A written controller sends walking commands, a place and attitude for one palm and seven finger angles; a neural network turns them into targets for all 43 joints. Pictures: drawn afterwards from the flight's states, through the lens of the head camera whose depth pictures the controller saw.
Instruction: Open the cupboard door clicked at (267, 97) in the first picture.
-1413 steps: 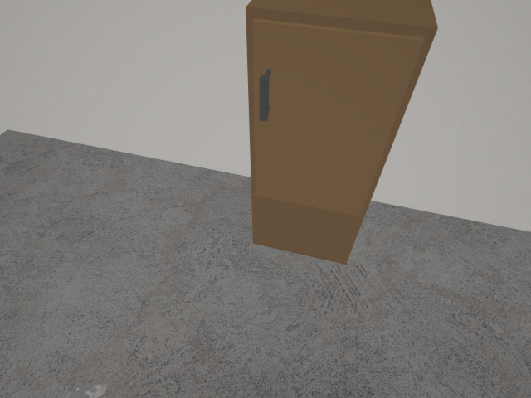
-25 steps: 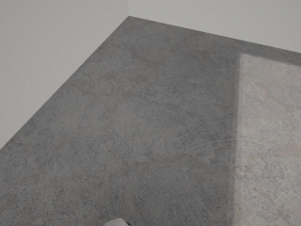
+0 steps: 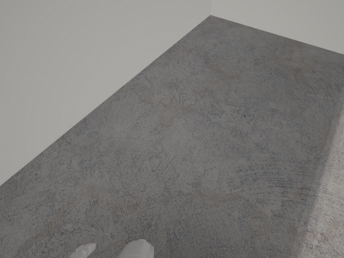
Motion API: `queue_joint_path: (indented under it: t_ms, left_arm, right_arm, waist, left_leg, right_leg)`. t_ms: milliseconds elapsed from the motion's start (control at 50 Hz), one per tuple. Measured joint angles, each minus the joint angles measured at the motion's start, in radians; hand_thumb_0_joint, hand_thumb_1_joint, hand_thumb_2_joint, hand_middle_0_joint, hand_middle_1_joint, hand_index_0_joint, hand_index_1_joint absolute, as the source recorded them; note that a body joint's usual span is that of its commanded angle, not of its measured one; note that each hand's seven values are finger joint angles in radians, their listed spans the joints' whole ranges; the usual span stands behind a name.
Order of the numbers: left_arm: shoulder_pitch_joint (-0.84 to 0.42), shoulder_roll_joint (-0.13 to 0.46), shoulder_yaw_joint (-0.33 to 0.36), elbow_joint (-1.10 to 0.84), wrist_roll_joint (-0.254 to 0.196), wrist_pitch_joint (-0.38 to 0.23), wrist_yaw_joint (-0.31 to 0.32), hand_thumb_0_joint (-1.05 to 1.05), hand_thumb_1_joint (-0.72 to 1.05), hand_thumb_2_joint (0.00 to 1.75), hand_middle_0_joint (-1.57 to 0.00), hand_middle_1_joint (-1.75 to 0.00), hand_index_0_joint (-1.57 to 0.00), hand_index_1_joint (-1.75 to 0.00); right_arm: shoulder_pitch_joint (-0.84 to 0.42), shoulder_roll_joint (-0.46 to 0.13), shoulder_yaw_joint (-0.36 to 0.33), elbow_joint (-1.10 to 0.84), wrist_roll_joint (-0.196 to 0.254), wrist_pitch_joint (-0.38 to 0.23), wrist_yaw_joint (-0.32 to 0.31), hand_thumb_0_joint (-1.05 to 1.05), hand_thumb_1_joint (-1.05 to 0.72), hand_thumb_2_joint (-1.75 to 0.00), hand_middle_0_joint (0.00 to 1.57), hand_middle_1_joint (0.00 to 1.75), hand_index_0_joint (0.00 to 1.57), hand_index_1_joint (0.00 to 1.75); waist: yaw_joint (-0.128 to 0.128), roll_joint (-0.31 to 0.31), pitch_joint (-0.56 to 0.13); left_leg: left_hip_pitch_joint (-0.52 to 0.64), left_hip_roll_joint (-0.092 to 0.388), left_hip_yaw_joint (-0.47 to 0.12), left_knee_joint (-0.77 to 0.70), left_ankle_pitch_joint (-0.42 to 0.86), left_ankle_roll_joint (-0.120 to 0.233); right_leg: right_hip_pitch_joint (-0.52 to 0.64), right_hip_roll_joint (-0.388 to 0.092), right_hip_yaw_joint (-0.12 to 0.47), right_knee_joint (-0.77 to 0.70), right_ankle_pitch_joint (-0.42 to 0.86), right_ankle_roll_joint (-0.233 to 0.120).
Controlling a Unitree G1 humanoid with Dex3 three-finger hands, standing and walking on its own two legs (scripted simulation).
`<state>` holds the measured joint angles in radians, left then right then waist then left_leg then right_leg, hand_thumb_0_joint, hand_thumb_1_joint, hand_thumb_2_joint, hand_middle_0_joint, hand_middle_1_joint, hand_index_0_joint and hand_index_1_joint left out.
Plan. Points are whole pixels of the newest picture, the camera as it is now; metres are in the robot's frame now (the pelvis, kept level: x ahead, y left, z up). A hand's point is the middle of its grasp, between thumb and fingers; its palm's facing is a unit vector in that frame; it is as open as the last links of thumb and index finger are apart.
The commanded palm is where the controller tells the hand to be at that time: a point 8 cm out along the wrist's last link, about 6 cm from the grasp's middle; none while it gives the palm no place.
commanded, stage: turn to face it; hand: left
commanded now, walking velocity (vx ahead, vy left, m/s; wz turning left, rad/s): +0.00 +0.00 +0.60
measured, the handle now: out of the picture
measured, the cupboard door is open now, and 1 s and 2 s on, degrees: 46 46 46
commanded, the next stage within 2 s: none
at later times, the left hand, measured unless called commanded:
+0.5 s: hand out of the picture +0.07 +0.21 -0.16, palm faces +0.31 -0.90 -0.31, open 7.3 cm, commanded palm none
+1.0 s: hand out of the picture -0.03 +0.19 -0.17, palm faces +0.61 -0.75 -0.25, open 7.3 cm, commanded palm none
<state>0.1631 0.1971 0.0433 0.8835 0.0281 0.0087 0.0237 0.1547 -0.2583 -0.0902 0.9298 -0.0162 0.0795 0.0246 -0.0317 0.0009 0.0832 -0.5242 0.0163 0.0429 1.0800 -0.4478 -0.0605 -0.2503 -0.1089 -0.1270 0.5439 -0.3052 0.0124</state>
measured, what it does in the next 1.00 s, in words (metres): steps on the spot, turning left: left foot, then right foot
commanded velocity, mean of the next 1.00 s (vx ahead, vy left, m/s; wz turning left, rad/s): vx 0.00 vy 0.00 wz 0.60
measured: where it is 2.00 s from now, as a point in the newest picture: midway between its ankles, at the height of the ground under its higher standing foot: outside the picture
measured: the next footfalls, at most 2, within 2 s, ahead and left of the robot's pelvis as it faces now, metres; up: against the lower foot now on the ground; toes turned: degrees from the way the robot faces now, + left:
left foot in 0.16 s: +0.05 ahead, +0.13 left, +0.00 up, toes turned +14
right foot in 0.48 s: +0.13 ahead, -0.14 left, +0.00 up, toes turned +16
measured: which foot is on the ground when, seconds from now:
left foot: up 0.00-0.14, down 0.16-0.48, up 0.50-0.80, down 0.82-1.00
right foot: down 0.00-0.16, up 0.18-0.46, down 0.48-0.82, up 0.84-1.00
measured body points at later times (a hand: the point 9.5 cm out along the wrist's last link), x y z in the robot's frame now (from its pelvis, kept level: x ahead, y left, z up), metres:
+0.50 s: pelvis +0.03 -0.04 -0.01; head +0.09 -0.03 +0.43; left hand +0.06 +0.26 -0.14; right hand +0.19 -0.25 -0.17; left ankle +0.01 +0.12 -0.73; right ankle +0.09 -0.15 -0.74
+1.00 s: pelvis +0.04 -0.04 +0.00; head +0.08 +0.02 +0.44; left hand -0.06 +0.23 -0.16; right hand +0.27 -0.18 -0.13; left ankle -0.02 +0.06 -0.74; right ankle +0.11 -0.17 -0.67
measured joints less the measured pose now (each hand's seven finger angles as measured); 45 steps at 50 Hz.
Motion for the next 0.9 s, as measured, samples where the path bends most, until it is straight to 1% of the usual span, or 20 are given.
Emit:
queue_joint_path:
  t_ms: [100, 140, 160, 180, 200, 240, 280, 360, 460, 480, 500, 540, 600, 640, 700, 760, 800, 820, 860, 900]
  left_arm:
    - [0.029, 0.004, -0.007, 0.012, 0.002, -0.008, -0.007, 0.00, 0.91, 0.90, -0.20, -0.30, -0.20, -0.30]
    - [0.043, 0.012, -0.004, 0.018, -0.002, -0.006, -0.011, 0.00, 0.91, 0.90, -0.20, -0.30, -0.20, -0.30]
    - [0.055, 0.016, -0.002, 0.018, -0.005, -0.003, -0.014, 0.00, 0.91, 0.90, -0.20, -0.30, -0.21, -0.30]
    - [0.059, 0.022, 0.000, 0.021, -0.009, 0.005, -0.016, 0.00, 0.91, 0.90, -0.20, -0.30, -0.21, -0.30]
    - [0.054, 0.034, 0.004, 0.026, -0.010, 0.020, -0.015, 0.00, 0.91, 0.90, -0.20, -0.30, -0.21, -0.30]
    - [0.036, 0.053, 0.012, 0.039, -0.009, 0.045, -0.007, 0.00, 0.91, 0.90, -0.20, -0.30, -0.20, -0.30]
    - [0.017, 0.063, 0.020, 0.045, -0.010, 0.055, -0.007, 0.00, 0.91, 0.90, -0.20, -0.30, -0.20, -0.30]
    - [-0.009, 0.065, 0.024, 0.026, -0.013, 0.051, -0.013, 0.01, 0.91, 0.90, -0.20, -0.30, -0.20, -0.30]
    - [-0.024, 0.055, 0.018, -0.012, -0.015, 0.030, -0.017, 0.00, 0.91, 0.90, -0.20, -0.30, -0.20, -0.30]
    - [-0.016, 0.059, 0.015, -0.026, -0.012, 0.019, -0.017, 0.00, 0.91, 0.90, -0.20, -0.30, -0.20, -0.30]
    - [-0.017, 0.051, 0.014, -0.030, -0.007, 0.010, -0.013, 0.00, 0.91, 0.90, -0.20, -0.30, -0.20, -0.30]
    - [-0.018, 0.028, 0.004, -0.032, -0.004, 0.005, -0.006, 0.00, 0.91, 0.90, -0.20, -0.30, -0.20, -0.30]
    - [-0.001, 0.003, -0.005, -0.030, -0.004, 0.010, 0.001, 0.00, 0.91, 0.90, -0.20, -0.30, -0.20, -0.30]
    - [0.010, -0.007, -0.010, -0.024, -0.002, 0.009, 0.001, 0.00, 0.91, 0.90, -0.20, -0.30, -0.20, -0.30]
    - [0.023, -0.014, -0.016, -0.015, 0.000, 0.004, -0.003, 0.00, 0.91, 0.90, -0.20, -0.30, -0.20, -0.30]
    - [0.033, -0.011, -0.013, -0.007, 0.002, 0.001, -0.007, 0.00, 0.91, 0.90, -0.20, -0.30, -0.21, -0.30]
    - [0.043, -0.001, -0.006, 0.000, -0.003, 0.005, -0.011, 0.00, 0.91, 0.90, -0.20, -0.30, -0.21, -0.30]
    - [0.054, 0.002, -0.002, 0.000, -0.007, 0.010, -0.014, 0.00, 0.91, 0.90, -0.20, -0.30, -0.21, -0.30]
    - [0.042, 0.028, 0.006, 0.011, -0.009, 0.035, -0.013, 0.00, 0.91, 0.90, -0.20, -0.30, -0.21, -0.30]
    - [0.021, 0.048, 0.016, 0.027, -0.009, 0.053, -0.008, 0.00, 0.91, 0.90, -0.20, -0.30, -0.20, -0.30]
  right_arm:
    - [-0.021, 0.003, 0.016, -0.014, 0.006, -0.007, 0.006, 0.00, -0.91, -0.90, 0.20, 0.29, 0.20, 0.30]
    - [-0.031, 0.002, 0.023, -0.025, 0.006, -0.014, 0.008, 0.00, -0.91, -0.90, 0.20, 0.29, 0.20, 0.30]
    - [-0.032, -0.003, 0.026, -0.036, 0.004, -0.021, 0.011, 0.00, -0.91, -0.90, 0.20, 0.29, 0.20, 0.30]
    - [-0.034, -0.006, 0.025, -0.045, 0.001, -0.031, 0.010, 0.00, -0.91, -0.90, 0.20, 0.29, 0.20, 0.30]
    - [-0.039, 0.000, 0.026, -0.049, 0.000, -0.039, 0.008, 0.00, -0.91, -0.90, 0.20, 0.29, 0.20, 0.30]
    - [-0.038, 0.011, 0.033, -0.054, -0.002, -0.049, -0.001, 0.00, -0.91, -0.90, 0.20, 0.29, 0.20, 0.30]
    - [-0.030, 0.020, 0.038, -0.054, -0.003, -0.052, -0.013, 0.00, -0.90, -0.90, 0.20, 0.29, 0.20, 0.30]
    - [-0.014, 0.026, 0.043, -0.042, -0.006, -0.047, -0.019, 0.00, -0.90, -0.90, 0.21, 0.29, 0.21, 0.30]
    - [0.005, 0.025, 0.034, -0.030, -0.005, -0.025, -0.014, 0.00, -0.90, -0.90, 0.21, 0.29, 0.21, 0.30]
    - [0.014, 0.026, 0.031, -0.031, -0.001, -0.019, -0.012, 0.00, -0.90, -0.90, 0.21, 0.29, 0.21, 0.30]
    - [0.009, 0.019, 0.024, -0.027, 0.002, -0.013, -0.010, 0.00, -0.90, -0.90, 0.21, 0.29, 0.21, 0.30]
    - [-0.003, 0.003, 0.012, -0.018, 0.001, -0.001, -0.006, 0.00, -0.90, -0.90, 0.21, 0.29, 0.21, 0.30]
    - [-0.016, -0.005, 0.004, -0.010, 0.001, 0.009, 0.001, 0.00, -0.90, -0.90, 0.21, 0.29, 0.20, 0.30]
    - [-0.019, 0.000, 0.006, -0.011, 0.002, 0.010, 0.005, 0.00, -0.90, -0.90, 0.20, 0.29, 0.20, 0.30]
    - [-0.025, 0.010, 0.011, -0.014, 0.006, 0.008, 0.010, 0.00, -0.91, -0.90, 0.20, 0.29, 0.20, 0.30]
    - [-0.038, 0.018, 0.019, -0.020, 0.009, 0.001, 0.011, 0.00, -0.91, -0.90, 0.20, 0.29, 0.20, 0.30]
    - [-0.040, 0.019, 0.025, -0.031, 0.009, -0.010, 0.013, 0.00, -0.91, -0.90, 0.20, 0.29, 0.20, 0.30]
    - [-0.035, 0.012, 0.027, -0.042, 0.007, -0.020, 0.014, 0.00, -0.91, -0.90, 0.20, 0.29, 0.20, 0.30]
    - [-0.042, 0.023, 0.028, -0.047, 0.001, -0.035, 0.007, 0.00, -0.90, -0.90, 0.20, 0.29, 0.20, 0.30]
    - [-0.035, 0.034, 0.034, -0.051, -0.003, -0.046, -0.006, 0.00, -0.90, -0.90, 0.20, 0.29, 0.20, 0.30]
  waist:
    - [0.014, -0.045, 0.023]
    - [0.019, -0.054, 0.030]
    - [0.021, -0.049, 0.026]
    - [0.017, -0.045, 0.022]
    - [0.019, -0.053, 0.028]
    - [0.024, -0.058, 0.033]
    - [0.028, -0.051, 0.032]
    - [0.031, -0.021, 0.030]
    - [0.019, 0.022, 0.016]
    - [0.019, 0.015, 0.003]
    - [0.022, 0.024, 0.006]
    - [0.015, 0.043, 0.022]
    - [0.006, 0.034, 0.029]
    - [0.002, 0.013, 0.028]
    - [0.007, -0.017, 0.030]
    - [0.020, -0.041, 0.036]
    - [0.023, -0.051, 0.033]
    - [0.023, -0.041, 0.020]
    - [0.025, -0.060, 0.028]
    - [0.026, -0.063, 0.034]
  left_leg:
    - [0.110, 0.009, 0.060, -0.271, 0.009, -0.002]
    - [0.165, 0.003, 0.076, -0.404, 0.082, 0.009]
    - [0.197, 0.007, 0.077, -0.477, 0.173, 0.024]
    - [0.192, 0.006, 0.066, -0.485, 0.190, 0.069]
    - [0.174, 0.000, 0.057, -0.451, 0.170, 0.090]
    - [0.160, -0.004, 0.034, -0.426, 0.138, 0.093]
    - [0.167, -0.007, 0.009, -0.452, 0.147, 0.079]
    - [0.190, -0.008, -0.042, -0.515, 0.189, 0.064]
    - [0.176, -0.009, -0.115, -0.497, 0.187, 0.030]
    - [0.157, -0.020, -0.121, -0.466, 0.170, 0.029]
    - [0.127, -0.024, -0.126, -0.393, 0.090, 0.027]
    - [0.058, -0.032, -0.114, -0.170, -0.017, 0.028]
    - [0.003, -0.020, -0.056, 0.044, -0.008, 0.012]
    - [0.016, -0.007, -0.020, 0.029, -0.003, 0.000]
    - [0.073, 0.003, 0.020, -0.111, -0.011, -0.007]
    - [0.142, 0.004, 0.046, -0.276, -0.004, -0.001]
    - [0.204, 0.001, 0.056, -0.425, 0.081, 0.011]
    - [0.227, 0.007, 0.041, -0.492, 0.145, 0.038]
    - [0.195, -0.010, 0.024, -0.448, 0.129, 0.078]
    - [0.188, -0.014, 0.000, -0.441, 0.118, 0.088]
  right_leg:
    - [0.033, -0.043, -0.065, -0.001, -0.024, 0.011]
    - [0.028, -0.059, -0.092, 0.044, -0.057, 0.022]
    - [0.010, -0.063, -0.104, 0.093, -0.080, 0.028]
    - [-0.026, -0.064, -0.096, 0.183, -0.126, 0.044]
    - [-0.068, -0.056, -0.056, 0.290, -0.193, 0.054]
    - [-0.148, -0.023, 0.018, 0.471, -0.247, 0.065]
    - [-0.202, 0.001, 0.060, 0.558, -0.212, 0.073]
    - [-0.223, 0.027, 0.098, 0.481, -0.165, 0.074]
    - [-0.118, 0.062, 0.096, 0.163, -0.072, 0.060]
    - [-0.084, 0.055, 0.100, 0.068, -0.046, 0.043]
    - [-0.087, 0.055, 0.092, 0.071, -0.032, 0.022]
    - [-0.079, 0.046, 0.059, 0.092, -0.022, -0.003]
    - [-0.037, 0.023, 0.022, 0.049, -0.004, -0.010]
    - [-0.013, 0.006, -0.001, 0.014, 0.009, -0.009]
    - [0.008, -0.018, -0.037, -0.012, 0.015, -0.005]
    - [0.006, -0.040, -0.074, 0.008, -0.001, 0.005]
    - [-0.010, -0.056, -0.099, 0.057, -0.030, 0.018]
    - [-0.035, -0.056, -0.110, 0.106, -0.052, 0.027]
    - [-0.112, -0.051, -0.042, 0.286, -0.197, 0.054]
    - [-0.182, -0.018, 0.025, 0.453, -0.231, 0.066]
